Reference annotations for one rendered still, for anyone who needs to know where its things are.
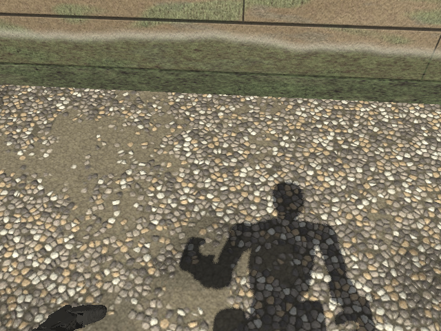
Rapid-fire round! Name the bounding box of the left robot hand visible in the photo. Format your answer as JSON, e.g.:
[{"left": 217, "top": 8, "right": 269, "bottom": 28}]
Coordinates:
[{"left": 32, "top": 305, "right": 107, "bottom": 331}]

